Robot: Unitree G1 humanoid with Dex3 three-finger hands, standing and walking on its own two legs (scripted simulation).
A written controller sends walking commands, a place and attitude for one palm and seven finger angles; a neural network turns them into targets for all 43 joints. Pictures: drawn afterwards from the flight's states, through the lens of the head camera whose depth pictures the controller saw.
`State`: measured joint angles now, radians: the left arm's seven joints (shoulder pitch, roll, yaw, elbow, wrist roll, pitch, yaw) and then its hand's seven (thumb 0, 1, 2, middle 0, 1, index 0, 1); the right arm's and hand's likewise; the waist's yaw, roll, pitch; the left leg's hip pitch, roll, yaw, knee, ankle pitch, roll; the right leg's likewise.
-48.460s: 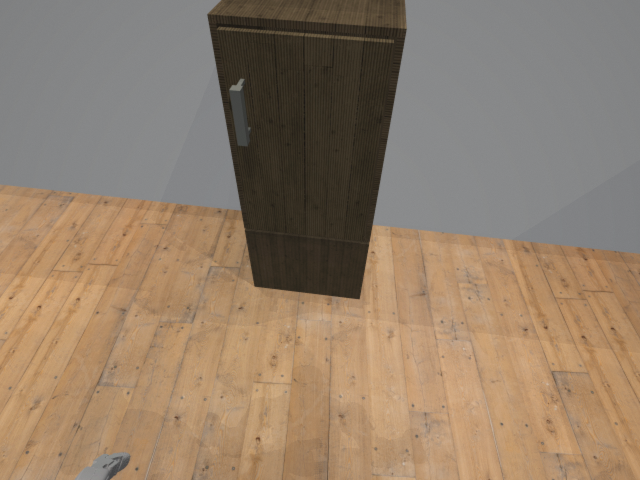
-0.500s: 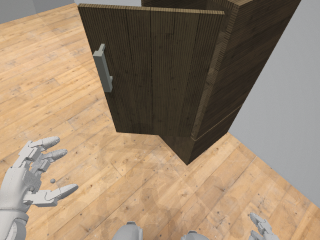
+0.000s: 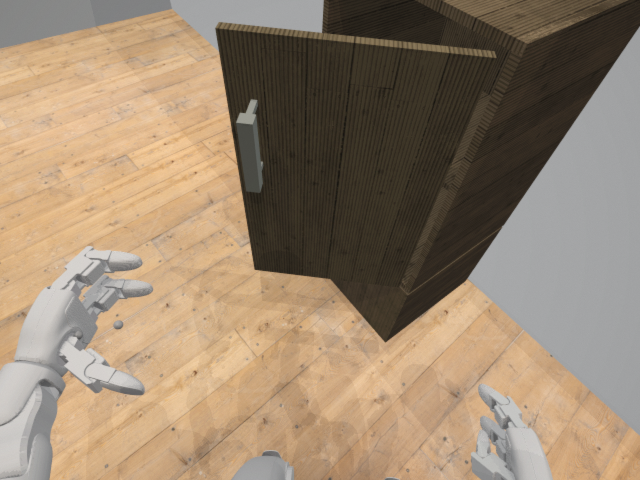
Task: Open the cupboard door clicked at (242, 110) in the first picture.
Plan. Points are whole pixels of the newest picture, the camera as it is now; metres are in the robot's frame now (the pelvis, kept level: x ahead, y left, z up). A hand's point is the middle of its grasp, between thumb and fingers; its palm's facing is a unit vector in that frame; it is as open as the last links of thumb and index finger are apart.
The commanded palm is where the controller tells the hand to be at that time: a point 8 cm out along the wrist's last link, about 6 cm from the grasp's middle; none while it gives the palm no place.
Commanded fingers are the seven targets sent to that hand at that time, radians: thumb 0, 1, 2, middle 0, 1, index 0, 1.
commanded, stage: raise the hand with hooked fingers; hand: left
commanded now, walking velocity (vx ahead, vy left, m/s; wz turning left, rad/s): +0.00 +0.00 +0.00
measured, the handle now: (253, 147) +0.58 +0.16 +0.05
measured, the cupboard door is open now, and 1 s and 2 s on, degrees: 47 47 47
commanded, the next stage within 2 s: move the hooked fingers beside the handle in 0.68 s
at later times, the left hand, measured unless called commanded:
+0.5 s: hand (122, 294) +0.30 +0.26 +0.07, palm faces -0.01 -1.00 -0.03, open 14.0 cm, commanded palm +0.27 +0.30 +0.08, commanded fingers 0.00 -0.50 0.30 -0.30 -1.20 -0.30 -1.20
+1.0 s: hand (146, 270) +0.33 +0.24 +0.07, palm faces +0.00 -1.00 -0.03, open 14.0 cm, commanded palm +0.31 +0.29 +0.08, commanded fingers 0.00 -0.50 0.30 -0.30 -1.20 -0.30 -1.20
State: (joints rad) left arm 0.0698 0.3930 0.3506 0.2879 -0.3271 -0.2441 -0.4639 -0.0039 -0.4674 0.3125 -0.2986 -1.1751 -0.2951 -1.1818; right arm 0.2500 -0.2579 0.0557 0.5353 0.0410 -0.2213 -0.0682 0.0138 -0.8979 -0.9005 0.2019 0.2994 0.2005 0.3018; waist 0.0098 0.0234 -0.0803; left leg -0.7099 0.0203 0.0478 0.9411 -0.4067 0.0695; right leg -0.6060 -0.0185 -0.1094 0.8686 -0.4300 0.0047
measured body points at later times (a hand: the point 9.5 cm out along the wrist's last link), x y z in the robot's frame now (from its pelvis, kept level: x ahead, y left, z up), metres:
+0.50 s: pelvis +0.00 -0.01 +0.01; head +0.06 +0.00 +0.45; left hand +0.29 +0.31 +0.07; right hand +0.14 -0.27 -0.07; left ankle +0.04 +0.07 -0.69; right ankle +0.00 -0.13 -0.69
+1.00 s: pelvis +0.00 -0.04 +0.00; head +0.06 -0.03 +0.45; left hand +0.32 +0.29 +0.08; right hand +0.14 -0.30 -0.08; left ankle +0.04 +0.07 -0.69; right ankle +0.00 -0.13 -0.69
